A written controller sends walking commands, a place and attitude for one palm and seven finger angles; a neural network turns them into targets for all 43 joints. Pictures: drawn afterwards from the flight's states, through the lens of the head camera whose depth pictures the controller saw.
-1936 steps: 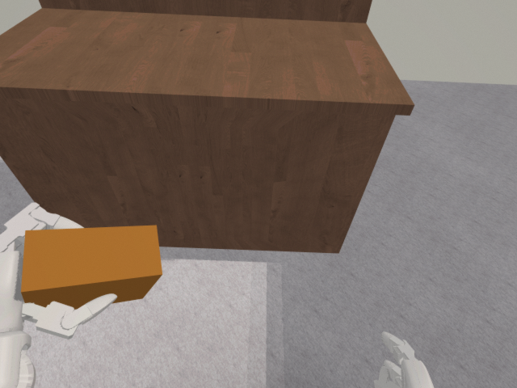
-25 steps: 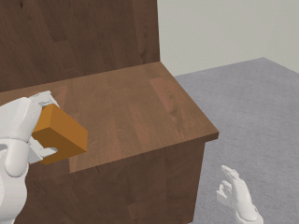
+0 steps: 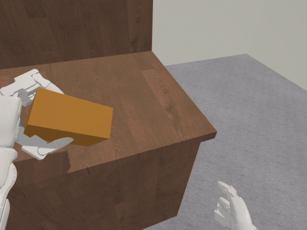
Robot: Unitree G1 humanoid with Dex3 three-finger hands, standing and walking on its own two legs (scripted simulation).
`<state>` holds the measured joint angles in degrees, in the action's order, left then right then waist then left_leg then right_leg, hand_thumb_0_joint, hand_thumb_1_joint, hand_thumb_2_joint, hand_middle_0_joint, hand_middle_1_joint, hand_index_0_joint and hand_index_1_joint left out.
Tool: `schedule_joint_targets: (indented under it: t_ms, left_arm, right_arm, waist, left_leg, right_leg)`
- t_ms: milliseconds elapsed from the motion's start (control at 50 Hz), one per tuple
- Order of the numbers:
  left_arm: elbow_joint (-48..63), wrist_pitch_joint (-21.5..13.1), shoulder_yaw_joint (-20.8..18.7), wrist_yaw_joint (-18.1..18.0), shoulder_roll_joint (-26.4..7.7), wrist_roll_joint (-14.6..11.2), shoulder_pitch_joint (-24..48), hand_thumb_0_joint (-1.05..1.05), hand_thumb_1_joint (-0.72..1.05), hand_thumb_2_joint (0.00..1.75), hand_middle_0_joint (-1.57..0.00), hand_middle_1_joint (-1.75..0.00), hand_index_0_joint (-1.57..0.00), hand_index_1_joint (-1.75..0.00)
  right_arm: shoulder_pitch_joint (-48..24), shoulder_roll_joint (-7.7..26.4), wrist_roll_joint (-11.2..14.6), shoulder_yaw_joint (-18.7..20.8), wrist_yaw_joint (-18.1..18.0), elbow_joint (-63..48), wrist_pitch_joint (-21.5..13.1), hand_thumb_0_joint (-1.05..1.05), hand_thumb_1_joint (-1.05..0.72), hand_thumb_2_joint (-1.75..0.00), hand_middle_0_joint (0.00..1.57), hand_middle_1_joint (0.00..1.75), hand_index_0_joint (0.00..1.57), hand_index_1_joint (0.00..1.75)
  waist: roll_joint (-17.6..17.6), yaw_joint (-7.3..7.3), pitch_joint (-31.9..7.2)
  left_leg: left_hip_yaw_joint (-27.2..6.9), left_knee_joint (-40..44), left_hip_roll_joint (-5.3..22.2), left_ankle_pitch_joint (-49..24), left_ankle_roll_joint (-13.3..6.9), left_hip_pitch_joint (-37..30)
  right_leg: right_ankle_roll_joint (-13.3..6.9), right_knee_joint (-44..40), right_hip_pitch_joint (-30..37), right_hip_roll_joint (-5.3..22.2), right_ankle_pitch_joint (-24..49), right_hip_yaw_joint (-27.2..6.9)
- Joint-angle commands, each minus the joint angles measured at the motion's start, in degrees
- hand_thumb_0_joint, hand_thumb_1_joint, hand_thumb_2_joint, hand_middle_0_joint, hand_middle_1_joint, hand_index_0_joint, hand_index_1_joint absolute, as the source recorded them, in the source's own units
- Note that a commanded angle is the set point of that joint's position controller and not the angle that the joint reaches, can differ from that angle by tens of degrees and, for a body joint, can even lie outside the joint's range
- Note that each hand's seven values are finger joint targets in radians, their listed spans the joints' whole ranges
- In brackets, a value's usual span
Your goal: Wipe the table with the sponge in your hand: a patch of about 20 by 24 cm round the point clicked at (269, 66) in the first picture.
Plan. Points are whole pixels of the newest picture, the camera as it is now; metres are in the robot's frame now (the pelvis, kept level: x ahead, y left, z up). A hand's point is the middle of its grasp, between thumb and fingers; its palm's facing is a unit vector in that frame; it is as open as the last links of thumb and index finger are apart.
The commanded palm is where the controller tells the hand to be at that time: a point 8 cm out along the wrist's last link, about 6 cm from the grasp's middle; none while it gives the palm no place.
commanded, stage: step back with the hand held close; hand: left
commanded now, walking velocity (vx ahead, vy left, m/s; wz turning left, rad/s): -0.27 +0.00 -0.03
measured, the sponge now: (79, 124) +0.25 +0.19 +0.21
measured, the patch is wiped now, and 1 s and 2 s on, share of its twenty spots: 1.00 1.00 1.00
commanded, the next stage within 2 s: stop stepping back and stand still in 0.84 s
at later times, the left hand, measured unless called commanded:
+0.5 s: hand (16, 140) +0.16 +0.23 +0.26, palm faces +0.43 -0.76 -0.48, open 10.3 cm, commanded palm +0.10 +0.30 +0.30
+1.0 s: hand out of the picture +0.00 +0.25 +0.28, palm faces +0.49 -0.82 -0.30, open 10.3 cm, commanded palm -0.05 +0.30 +0.30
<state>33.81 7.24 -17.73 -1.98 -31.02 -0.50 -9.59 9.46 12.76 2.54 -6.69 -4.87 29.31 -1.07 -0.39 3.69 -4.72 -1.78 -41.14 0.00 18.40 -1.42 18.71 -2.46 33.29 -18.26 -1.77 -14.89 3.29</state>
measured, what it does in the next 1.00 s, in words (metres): walks backwards: left foot, then left foot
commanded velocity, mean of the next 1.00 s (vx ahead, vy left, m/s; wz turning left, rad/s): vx -0.25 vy -0.01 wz -0.07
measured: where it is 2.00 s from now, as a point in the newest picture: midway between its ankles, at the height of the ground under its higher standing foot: outside the picture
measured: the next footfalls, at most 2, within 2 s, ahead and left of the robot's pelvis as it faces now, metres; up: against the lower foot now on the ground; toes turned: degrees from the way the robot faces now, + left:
left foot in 0.46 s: +0.02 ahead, +0.15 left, +0.00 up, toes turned +2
left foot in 0.86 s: -0.13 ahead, +0.15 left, +0.00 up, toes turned +7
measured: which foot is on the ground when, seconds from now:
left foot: down 0.00-0.32, up 0.34-0.44, down 0.46-0.64, up 0.66-0.84, down 0.86-1.00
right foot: down 0.00-0.86, up 0.88-1.00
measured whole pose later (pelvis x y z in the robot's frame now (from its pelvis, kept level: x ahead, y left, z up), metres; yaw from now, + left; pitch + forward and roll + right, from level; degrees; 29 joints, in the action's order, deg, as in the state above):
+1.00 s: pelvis -0.22 +0.02 -0.01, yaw +0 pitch -1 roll -1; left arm 47.4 -6.9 -31.3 -7.9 -28.9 -4.8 -12.4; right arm 9.8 7.3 1.8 -1.6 -1.8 35.8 -5.7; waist 5.1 0.5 3.7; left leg 4.7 -39.1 6.2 16.6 0.7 21.6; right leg 2.0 68.6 -37.1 -3.5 -27.2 -1.4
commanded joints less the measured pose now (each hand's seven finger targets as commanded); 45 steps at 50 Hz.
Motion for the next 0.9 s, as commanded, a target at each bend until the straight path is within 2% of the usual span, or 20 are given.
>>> schedule_joint_targets:
  t_ms: [0,40,80,180,260,300,340,380,460,500,580,600,620,640,700,800,820,840,860,880]
  left_arm:
    - [23.47,-12.99,-17.28,-6.7,-12.36,-4.49,8.38,0.0,0.1,1.3,-1.2,-1.6,-1.2,-1.6]
    - [23.95,-14.72,-21.03,-7.49,-13.85,-2.62,7.25,0.0,0.1,1.3,-1.2,-1.6,-1.2,-1.6]
    - [24.61,-16.3,-21.75,-7.21,-14.05,-3.19,5.13,0.0,0.1,1.3,-1.2,-1.6,-1.2,-1.6]
    - [12.61,-16.75,-21.72,-6.56,-11.22,-3.05,2.44,0.0,0.1,1.3,-1.2,-1.6,-1.2,-1.6]
    - [9.98,-17.23,-22.05,-6.49,-10.75,-4.18,-4.31,0.0,0.1,1.3,-1.2,-1.6,-1.2,-1.6]
    - [13.45,-18.61,-23.96,-6.48,-12.62,-5.1,-7.07,0.0,0.1,1.3,-1.2,-1.6,-1.2,-1.6]
    - [17.02,-19.04,-24.84,-6.5,-13.23,-5.79,-8.77,0.0,0.1,1.3,-1.2,-1.6,-1.2,-1.6]
    - [20.16,-19.36,-24.63,-7.1,-12.24,-5.55,-8.55,0.0,0.1,1.3,-1.2,-1.6,-1.2,-1.6]
    - [25.86,-20.48,-26.5,-8.72,-13.79,-4.88,-3.18,0.0,0.1,1.3,-1.2,-1.6,-1.2,-1.6]
    - [22.9,-20.03,-23.18,-8.86,-11.19,-4.14,4.07,0.0,0.1,1.3,-1.2,-1.6,-1.2,-1.6]
    - [8.62,-18.1,-18.3,-7.12,-8.14,-2.99,13.37,0.0,0.1,1.3,-1.2,-1.6,-1.2,-1.6]
    - [6.32,-17.85,-16.7,-6.32,-8.3,-2.5,16.6,0.0,0.1,1.3,-1.2,-1.6,-1.2,-1.6]
    - [3.71,-17.46,-14.23,-5.78,-8.55,-2.52,18.96,0.0,0.1,1.3,-1.2,-1.6,-1.2,-1.6]
    - [2.93,-16.27,-13.26,-5.63,-8.13,-3.41,19.52,0.0,0.1,1.3,-1.2,-1.6,-1.2,-1.6]
    - [6.23,-14.74,-11.33,-4.72,-5.79,-4.02,15.66,0.0,0.1,1.3,-1.2,-1.6,-1.2,-1.6]
    - [19.86,-16.51,-16.62,-5.69,-8.21,-5.36,7.6,0.0,0.1,1.3,-1.2,-1.6,-1.2,-1.6]
    - [23.38,-17.15,-18.32,-6.22,-9.11,-5.51,7.08,0.0,0.1,1.3,-1.2,-1.6,-1.2,-1.6]
    - [28.47,-18.42,-19.21,-6.83,-9.05,-5.65,9.16,0.0,0.1,1.3,-1.2,-1.6,-1.2,-1.6]
    - [30.06,-19.48,-21.56,-7.52,-11.71,-5.19,9.22,0.0,0.1,1.3,-1.2,-1.6,-1.2,-1.6]
    - [27.24,-19.35,-21.55,-7.85,-10.4,-5.02,7.87,0.0,0.1,1.3,-1.2,-1.6,-1.2,-1.6]
  right_arm:
    - [-3.67,8.93,-2.18,5.08,-0.36,-8.46,-2.5,0.0,-0.9,-0.9,0.2,0.3,0.2,0.3]
    - [-0.71,8.55,-2.11,6.78,0.88,-7.59,-2.61,0.0,-0.9,-0.9,0.2,0.3,0.2,0.3]
    - [-0.49,6.37,-3.02,5.84,1.89,-6.19,-3.29,0.0,-0.9,-0.9,0.2,0.3,0.2,0.3]
    - [-0.61,7.92,-1.53,7.39,2.21,-3.4,-3.52,0.0,-0.9,-0.9,0.2,0.3,0.2,0.3]
    - [0.04,7.86,0.27,9.13,1.9,-3.46,-3.27,0.0,-0.9,-0.9,0.2,0.3,0.2,0.3]
    - [-0.4,5.9,0.31,8.54,1.74,-4.37,-3.34,0.0,-0.9,-0.9,0.2,0.3,0.2,0.3]
    - [-1.63,4.68,0.2,7.83,1.31,-4.68,-3.64,0.0,-0.9,-0.9,0.2,0.3,0.2,0.3]
    - [-2.68,4.58,-0.49,7.23,0.83,-4.25,-3.44,0.0,-0.9,-0.9,0.2,0.3,0.2,0.3]
    - [-3.27,8.53,-1.43,9.14,-0.37,-5.49,-5.84,0.0,-0.9,-0.9,0.2,0.3,0.2,0.3]
    - [-0.74,7.07,-2.09,9.03,0.06,-3.94,-6.81,0.0,-0.9,-0.9,0.2,0.3,0.2,0.3]
    - [1.29,7.69,-0.65,8.83,0.9,-1.99,-7.48,0.0,-0.9,-0.9,0.2,0.3,0.2,0.3]
    - [0.37,7.18,-0.31,8.73,0.93,-2.5,-7.26,0.0,-0.9,-0.9,0.2,0.3,0.2,0.3]
    - [-1.09,5.81,-0.12,8.05,0.79,-2.78,-6.8,0.0,-0.9,-0.9,0.2,0.3,0.2,0.3]
    - [-2.88,5.0,0.6,8.04,0.28,-2.49,-7.09,0.0,-0.9,-0.9,0.2,0.3,0.2,0.3]
    - [-5.78,3.57,0.92,6.52,1.04,-3.39,-5.3,0.0,-0.9,-0.9,0.2,0.3,0.2,0.3]
    - [-6.49,4.46,-0.51,6.04,0.84,-4.16,-2.86,0.0,-0.9,-0.9,0.2,0.3,0.2,0.3]
    - [-6.26,6.04,-1.0,7.12,0.73,-4.96,-2.94,0.0,-0.9,-0.9,0.2,0.3,0.2,0.3]
    - [-6.74,7.28,-1.59,8.03,1.02,-5.96,-3.67,0.0,-0.9,-0.9,0.2,0.3,0.2,0.3]
    - [-5.91,6.83,-1.99,8.79,0.9,-6.13,-5.18,0.0,-0.9,-0.9,0.2,0.3,0.2,0.3]
    - [-3.13,4.47,-2.11,8.36,1.2,-4.32,-6.19,0.0,-0.9,-0.9,0.2,0.3,0.2,0.3]
  waist:
    - [-23.63,-2.23,-4.81]
    - [-21.37,-1.3,-8.88]
    - [-19.92,-2.36,-10.11]
    - [-6.96,-3.6,-10.02]
    - [3.46,-5.07,-14.3]
    - [6.91,-4.83,-12.45]
    - [9.37,-4.45,-9.57]
    - [7.17,-5.3,-9.23]
    - [-17.44,-3.55,-7.27]
    - [-20.4,-4.19,-6.28]
    - [-8.05,-3.09,-5.79]
    - [0.1,-3.48,-3.99]
    - [11.11,-5.02,-2.46]
    - [16.69,-4.59,-2.99]
    - [6.38,-4.67,-0.37]
    - [3.09,-4.66,-3.89]
    - [-3.86,-4.62,-4.52]
    - [-17.78,-4.78,-4.85]
    - [-22.03,-4.78,-5.69]
    - [-18.07,-5.54,-7.68]
  left_leg:
    - [-14.52,19.91,10.13,-9.06,-3.13,1.84]
    - [-13.18,11.98,10.64,-44.63,-4.1,-7.4]
    - [-14.41,11.54,10.9,-58.87,-1.79,-13.26]
    - [-9.96,6.22,9.54,-48.47,-0.59,-6.62]
    - [-3.85,-3.94,4.92,-24.93,1.7,-0.2]
    - [-2.03,-7.37,3.57,1.75,1.61,4.94]
    - [-2.08,-8.51,4.25,8.13,1.01,4.73]
    - [-1.1,-0.43,4.96,2.31,0.58,1.08]
    - [-13.46,19.22,15.56,-6.27,-4.28,3.2]
    - [-11.17,19.24,16.66,-10.31,-5.55,5.18]
    - [-4.94,4.9,12.65,-16.51,-1.95,0.53]
    - [-2.17,-4.32,8.77,-7.23,-0.15,2.04]
    - [2.35,-16.35,2.23,6.76,2.31,6.79]
    - [1.33,-27.59,0.42,12.08,2.69,6.43]
    - [-1.2,-31.5,4.41,8.77,1.96,5.09]
    - [3.28,12.33,4.06,3.66,1.2,-4.41]
    - [-1.41,20.48,8.97,4.13,-0.72,-5.08]
    - [-13.13,26.41,20.66,-2.04,-5.4,-4.73]
    - [-16.58,24.31,27.95,-18.41,-8.58,-5.19]
    - [-13.7,18.85,27.66,-28.4,-10.1,-5.34]
  right_leg:
    - [0.14,5.28,0.79,3.96,2.57,-3.85]
    - [0.56,5.09,-2.33,2.72,1.29,-2.89]
    - [1.24,4.89,-6.52,1.35,-5.27,-2.81]
    - [0.27,-6.45,5.99,3.87,17.19,-3.74]
    - [-4.5,-3.01,10.97,15.87,44.63,-9.49]
    - [-5.12,-4.11,8.97,20.31,45.88,-12.47]
    - [-4.18,-6.32,1.79,21.12,33.64,-12.87]
    - [-2.76,-4.93,-1.62,18.63,25.7,-11.09]
    - [3.01,10.52,-4.83,3.77,-1.27,-3.65]
    - [3.18,18.63,-6.84,2.59,-14.1,-3.96]
    - [3.06,-3.46,-0.89,3.02,1.31,-3.93]
    - [1.77,-11.25,-0.97,6.71,13.57,-6.55]
    - [-2.26,-13.48,-2.34,15.85,28.0,-17.11]
    - [-5.37,-14.92,-6.34,22.27,27.17,-21.19]
    - [-6.36,-12.22,-12.22,22.61,20.44,-19.01]
    - [-1.66,-3.57,-9.49,14.49,2.97,-10.24]
    - [-0.05,3.46,-10.54,9.83,-0.81,-8.94]
    - [2.55,18.21,-15.13,2.27,-11.74,-4.1]
    - [3.59,34.37,-19.25,0.46,-17.48,-5.84]
    - [4.01,42.23,-21.21,2.07,-17.18,-8.8]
